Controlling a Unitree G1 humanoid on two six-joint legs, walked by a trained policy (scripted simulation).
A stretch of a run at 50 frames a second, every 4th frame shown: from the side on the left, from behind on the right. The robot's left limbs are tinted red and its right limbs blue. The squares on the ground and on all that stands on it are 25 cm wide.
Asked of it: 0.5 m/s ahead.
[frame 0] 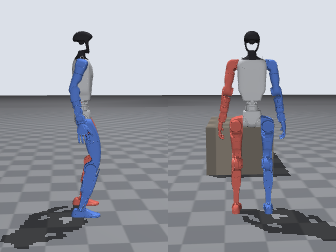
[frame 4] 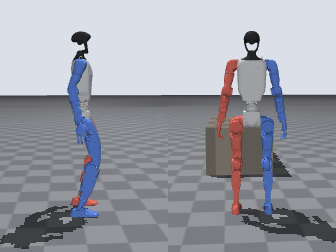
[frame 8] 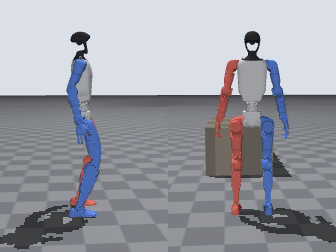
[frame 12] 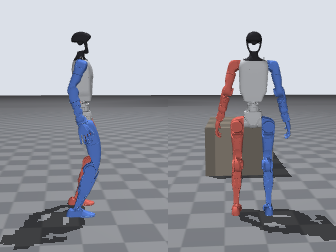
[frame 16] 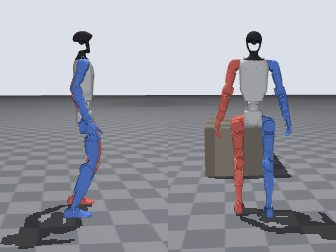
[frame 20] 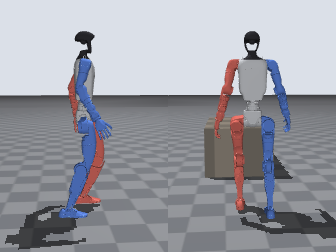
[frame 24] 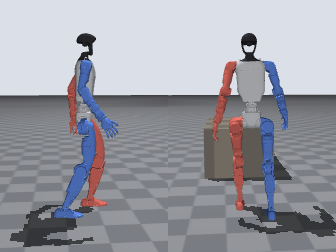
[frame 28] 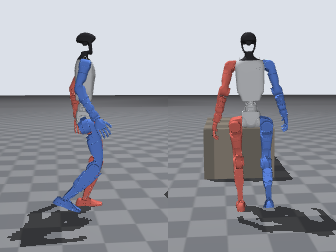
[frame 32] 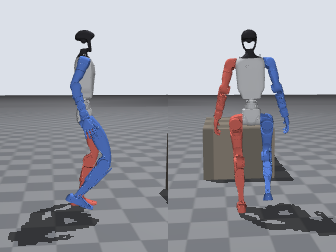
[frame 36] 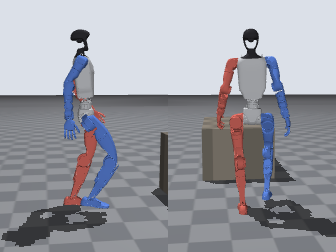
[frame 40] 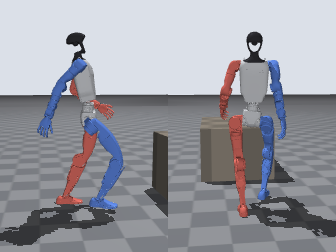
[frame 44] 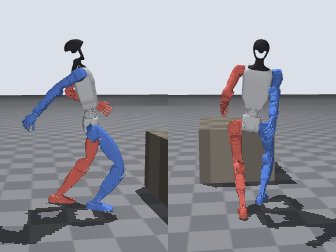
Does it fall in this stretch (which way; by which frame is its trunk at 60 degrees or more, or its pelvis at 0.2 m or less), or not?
no
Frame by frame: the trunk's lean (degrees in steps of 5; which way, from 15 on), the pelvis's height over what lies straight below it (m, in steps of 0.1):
0: 0, 0.8
4: 0, 0.8
8: 5, 0.8
12: 5, 0.8
16: 0, 0.8
20: 0, 0.8
24: 5, 0.8
28: 5, 0.8
32: 0, 0.8
36: 5, 0.8
40: 10, 0.7
44: 15 backward, 0.7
